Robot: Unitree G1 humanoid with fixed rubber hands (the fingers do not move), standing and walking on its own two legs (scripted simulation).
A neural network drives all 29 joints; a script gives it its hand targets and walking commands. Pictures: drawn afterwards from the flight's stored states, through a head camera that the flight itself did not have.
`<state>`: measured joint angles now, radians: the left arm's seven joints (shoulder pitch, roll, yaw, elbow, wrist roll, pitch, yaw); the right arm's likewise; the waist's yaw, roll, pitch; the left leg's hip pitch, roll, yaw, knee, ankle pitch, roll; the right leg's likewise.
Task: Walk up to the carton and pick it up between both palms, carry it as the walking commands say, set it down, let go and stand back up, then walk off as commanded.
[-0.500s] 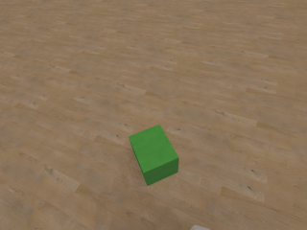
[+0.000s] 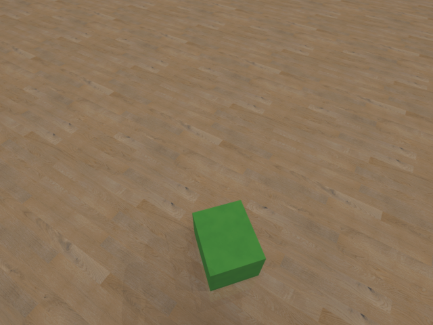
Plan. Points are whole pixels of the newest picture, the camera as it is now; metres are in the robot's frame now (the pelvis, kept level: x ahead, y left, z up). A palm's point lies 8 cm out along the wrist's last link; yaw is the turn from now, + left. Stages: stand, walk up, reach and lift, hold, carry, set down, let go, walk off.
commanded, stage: walk up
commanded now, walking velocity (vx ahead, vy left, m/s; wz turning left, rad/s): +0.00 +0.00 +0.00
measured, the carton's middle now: (225, 244) +0.53 +0.00 -0.66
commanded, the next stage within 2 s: none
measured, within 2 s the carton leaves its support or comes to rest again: neither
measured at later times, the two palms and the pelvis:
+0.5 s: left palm out of the picture +0.03 +0.21 -0.14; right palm out of the picture +0.04 -0.20 -0.14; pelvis +0.05 +0.01 +0.01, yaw -1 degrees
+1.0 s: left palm out of the picture +0.04 +0.18 -0.14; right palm out of the picture +0.06 -0.21 -0.15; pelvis +0.08 -0.01 +0.01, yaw -2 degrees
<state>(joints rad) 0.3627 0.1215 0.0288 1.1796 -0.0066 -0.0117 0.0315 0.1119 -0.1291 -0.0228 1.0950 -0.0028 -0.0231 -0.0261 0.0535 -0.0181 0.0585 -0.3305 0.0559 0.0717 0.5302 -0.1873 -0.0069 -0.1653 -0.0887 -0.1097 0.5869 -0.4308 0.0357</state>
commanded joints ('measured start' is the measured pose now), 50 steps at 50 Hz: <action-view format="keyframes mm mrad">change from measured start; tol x4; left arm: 1 92 60 3 -42 -3 21 7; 7 131 32 -6 -27 16 12 12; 11 13 59 -10 -44 13 0 17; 50 106 39 -15 10 5 -22 36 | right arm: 1 98 -151 -27 -10 3 9 -24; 7 9 -86 -25 -28 16 42 -22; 31 195 -52 -19 107 8 12 -18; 50 207 -47 -21 97 4 23 -28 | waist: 1 -61 240 -128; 6 -5 154 -55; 9 -50 -88 20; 13 -45 -1 -29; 19 -49 19 15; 50 -56 -2 29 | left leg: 1 245 252 -222 -212 518 170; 6 100 164 -141 -188 135 105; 8 103 66 -82 -166 -22 46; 13 192 74 -77 -180 139 34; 19 185 75 -82 -213 124 30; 24 216 75 -76 -209 208 28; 43 230 76 -45 -173 277 19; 50 228 70 -32 -154 248 14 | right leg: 1 -149 28 87 157 -89 -12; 3 -115 16 102 107 -18 -19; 6 -29 12 71 -133 183 -36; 9 -110 -59 192 -286 264 -71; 15 -19 -32 131 -279 321 -53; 27 33 -39 127 -290 411 -57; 39 36 -47 120 -268 558 -49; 50 22 -45 121 -252 592 -52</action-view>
